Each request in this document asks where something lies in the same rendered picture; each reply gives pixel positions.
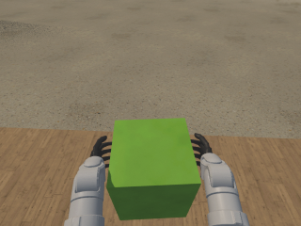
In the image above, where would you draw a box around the right robot hand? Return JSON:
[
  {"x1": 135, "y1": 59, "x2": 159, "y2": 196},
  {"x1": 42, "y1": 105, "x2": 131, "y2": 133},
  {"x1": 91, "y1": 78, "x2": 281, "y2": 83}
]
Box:
[{"x1": 190, "y1": 133, "x2": 213, "y2": 166}]

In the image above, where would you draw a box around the left robot forearm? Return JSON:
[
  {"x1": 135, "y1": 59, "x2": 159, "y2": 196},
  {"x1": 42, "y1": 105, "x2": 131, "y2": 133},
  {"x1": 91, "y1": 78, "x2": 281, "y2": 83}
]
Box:
[{"x1": 64, "y1": 156, "x2": 106, "y2": 226}]

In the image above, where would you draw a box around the carton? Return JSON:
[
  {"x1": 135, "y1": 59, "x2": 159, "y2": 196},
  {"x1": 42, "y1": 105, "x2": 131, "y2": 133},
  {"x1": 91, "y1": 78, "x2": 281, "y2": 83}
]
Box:
[{"x1": 106, "y1": 118, "x2": 201, "y2": 220}]

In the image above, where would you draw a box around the right robot forearm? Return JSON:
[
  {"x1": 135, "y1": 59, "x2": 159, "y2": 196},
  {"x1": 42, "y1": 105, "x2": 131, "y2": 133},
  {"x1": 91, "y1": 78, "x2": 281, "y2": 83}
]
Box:
[{"x1": 199, "y1": 153, "x2": 250, "y2": 226}]

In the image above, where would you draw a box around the left robot hand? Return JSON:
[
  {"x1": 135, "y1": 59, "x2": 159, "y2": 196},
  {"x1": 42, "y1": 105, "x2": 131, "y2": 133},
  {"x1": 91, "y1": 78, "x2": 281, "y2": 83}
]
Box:
[{"x1": 90, "y1": 136, "x2": 112, "y2": 168}]

